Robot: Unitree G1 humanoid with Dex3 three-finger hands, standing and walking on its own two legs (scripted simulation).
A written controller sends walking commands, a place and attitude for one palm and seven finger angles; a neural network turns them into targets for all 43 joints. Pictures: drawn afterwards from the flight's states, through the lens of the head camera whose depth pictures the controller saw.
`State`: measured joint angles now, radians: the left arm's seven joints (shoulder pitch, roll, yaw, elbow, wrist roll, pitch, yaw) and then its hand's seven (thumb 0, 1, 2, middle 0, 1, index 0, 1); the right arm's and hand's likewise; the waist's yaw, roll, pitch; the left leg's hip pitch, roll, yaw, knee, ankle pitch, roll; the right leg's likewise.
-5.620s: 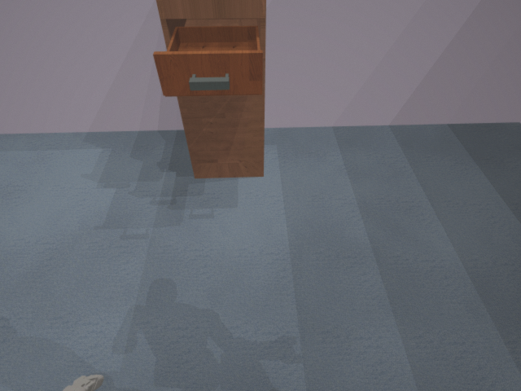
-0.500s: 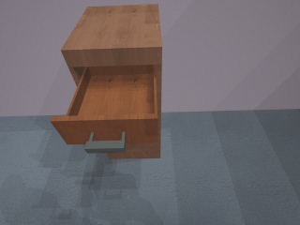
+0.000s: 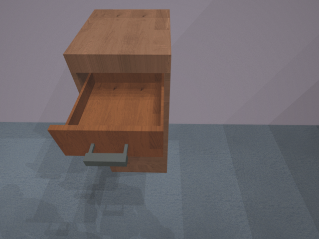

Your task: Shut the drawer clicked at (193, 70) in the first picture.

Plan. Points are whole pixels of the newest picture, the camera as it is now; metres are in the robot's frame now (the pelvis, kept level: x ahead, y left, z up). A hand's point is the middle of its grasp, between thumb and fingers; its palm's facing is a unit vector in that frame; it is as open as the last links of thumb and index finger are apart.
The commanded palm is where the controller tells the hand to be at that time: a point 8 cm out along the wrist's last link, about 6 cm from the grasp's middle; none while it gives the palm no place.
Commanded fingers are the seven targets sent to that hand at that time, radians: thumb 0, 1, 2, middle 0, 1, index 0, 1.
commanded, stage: shuffle to correct the standing spot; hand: left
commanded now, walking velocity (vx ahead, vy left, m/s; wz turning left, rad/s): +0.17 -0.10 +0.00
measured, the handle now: (107, 153) +0.36 +0.18 -0.03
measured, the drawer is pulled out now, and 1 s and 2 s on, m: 0.28 0.28 0.28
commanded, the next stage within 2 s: come to a stop and stand still in 0.04 s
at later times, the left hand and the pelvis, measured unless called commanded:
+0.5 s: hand out of the picture +0.05 +0.16 -0.17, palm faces +0.01 -0.98 -0.19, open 7.3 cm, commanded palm none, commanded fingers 0.00 0.90 0.90 -0.20 -0.30 -0.20 -0.30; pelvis +0.06 +0.00 +0.00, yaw -1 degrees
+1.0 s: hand out of the picture +0.06 +0.19 -0.17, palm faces +0.00 -0.97 -0.24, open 7.4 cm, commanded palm none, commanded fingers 0.00 0.90 0.90 -0.20 -0.30 -0.20 -0.30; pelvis +0.01 +0.01 -0.01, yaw -1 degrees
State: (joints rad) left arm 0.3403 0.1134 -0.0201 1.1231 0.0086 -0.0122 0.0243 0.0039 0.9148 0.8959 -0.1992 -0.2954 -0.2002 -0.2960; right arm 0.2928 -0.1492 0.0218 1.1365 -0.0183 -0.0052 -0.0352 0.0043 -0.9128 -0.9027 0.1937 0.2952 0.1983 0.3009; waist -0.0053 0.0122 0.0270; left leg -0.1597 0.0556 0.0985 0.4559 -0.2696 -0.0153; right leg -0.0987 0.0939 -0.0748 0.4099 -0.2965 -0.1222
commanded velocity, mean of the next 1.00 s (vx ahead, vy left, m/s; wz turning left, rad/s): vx -0.02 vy -0.01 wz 0.00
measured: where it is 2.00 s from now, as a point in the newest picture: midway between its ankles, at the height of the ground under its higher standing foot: outside the picture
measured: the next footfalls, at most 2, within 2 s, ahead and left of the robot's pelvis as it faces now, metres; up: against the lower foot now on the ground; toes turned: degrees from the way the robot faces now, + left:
none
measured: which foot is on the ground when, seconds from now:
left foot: down 0.00-1.00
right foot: down 0.00-1.00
